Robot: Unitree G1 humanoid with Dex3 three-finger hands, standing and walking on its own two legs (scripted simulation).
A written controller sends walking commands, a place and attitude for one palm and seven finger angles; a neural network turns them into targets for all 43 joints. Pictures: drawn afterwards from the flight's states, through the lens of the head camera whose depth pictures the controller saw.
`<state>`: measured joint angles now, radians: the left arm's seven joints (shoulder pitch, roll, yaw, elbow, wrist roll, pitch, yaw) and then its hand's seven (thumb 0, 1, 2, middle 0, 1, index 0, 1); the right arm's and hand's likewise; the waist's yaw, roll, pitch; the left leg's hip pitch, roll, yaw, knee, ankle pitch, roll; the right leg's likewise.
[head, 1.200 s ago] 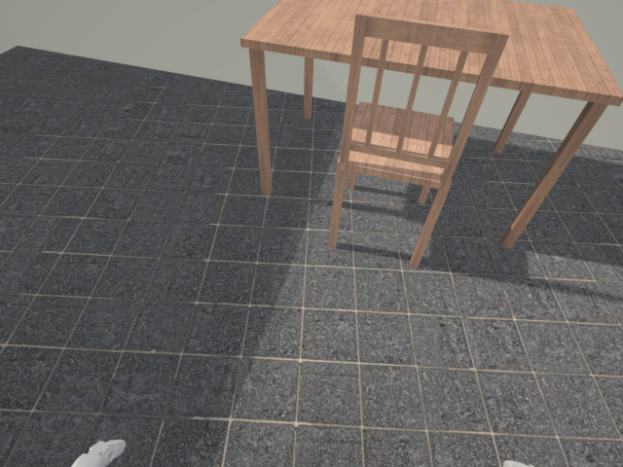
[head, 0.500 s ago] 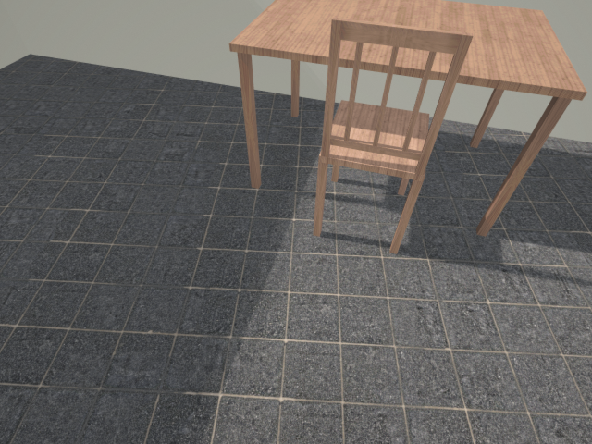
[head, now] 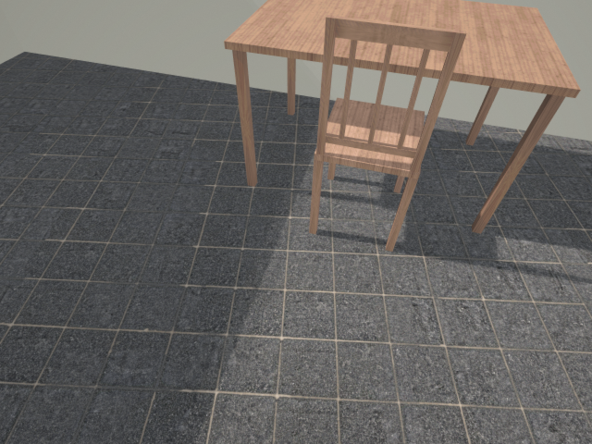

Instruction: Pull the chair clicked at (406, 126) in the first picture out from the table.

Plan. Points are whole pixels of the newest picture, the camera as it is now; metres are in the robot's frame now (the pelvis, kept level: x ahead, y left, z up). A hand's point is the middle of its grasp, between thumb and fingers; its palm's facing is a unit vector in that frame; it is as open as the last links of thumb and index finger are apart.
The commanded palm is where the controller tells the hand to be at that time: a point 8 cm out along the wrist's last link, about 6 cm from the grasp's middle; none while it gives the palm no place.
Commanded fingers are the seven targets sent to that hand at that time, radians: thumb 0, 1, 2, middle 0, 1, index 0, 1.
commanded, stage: look at it before walking up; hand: left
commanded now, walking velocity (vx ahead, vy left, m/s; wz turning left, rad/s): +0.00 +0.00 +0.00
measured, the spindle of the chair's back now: (379, 98) +1.08 -0.20 -0.08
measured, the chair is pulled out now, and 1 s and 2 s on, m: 0.00 0.00 0.00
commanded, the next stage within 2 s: walk to a spot facing it in 0.34 s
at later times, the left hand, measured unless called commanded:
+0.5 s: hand out of the picture +0.08 +0.24 -0.15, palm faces -0.02 -0.94 -0.34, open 7.3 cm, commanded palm none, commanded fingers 0.00 0.90 0.90 -0.20 -0.30 -0.20 -0.30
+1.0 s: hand out of the picture +0.06 +0.15 -0.16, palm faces -0.17 -0.95 -0.28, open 7.3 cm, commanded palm none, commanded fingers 0.00 0.90 0.90 -0.20 -0.30 -0.20 -0.30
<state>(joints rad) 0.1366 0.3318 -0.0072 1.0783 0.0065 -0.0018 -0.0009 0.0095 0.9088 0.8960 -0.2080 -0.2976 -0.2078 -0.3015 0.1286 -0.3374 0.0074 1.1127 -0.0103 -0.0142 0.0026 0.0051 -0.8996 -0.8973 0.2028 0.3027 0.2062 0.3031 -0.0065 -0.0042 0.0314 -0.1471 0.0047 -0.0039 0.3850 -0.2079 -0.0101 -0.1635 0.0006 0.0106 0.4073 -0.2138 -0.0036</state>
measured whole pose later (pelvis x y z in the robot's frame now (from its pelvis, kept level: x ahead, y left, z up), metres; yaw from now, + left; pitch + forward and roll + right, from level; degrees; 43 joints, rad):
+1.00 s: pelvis -0.02 -0.04 -0.01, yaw -14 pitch +0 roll +3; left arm 0.27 0.19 0.04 0.93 0.01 0.03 0.00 0.01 0.91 0.90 -0.21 -0.30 -0.21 -0.30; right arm 0.15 -0.24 -0.05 0.98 -0.01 0.06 -0.01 0.01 -0.90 -0.90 0.20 0.30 0.20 0.30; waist 0.03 0.02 0.10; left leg -0.45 0.05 0.02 1.10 -0.39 -0.06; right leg -0.30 0.06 0.02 0.58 -0.27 -0.10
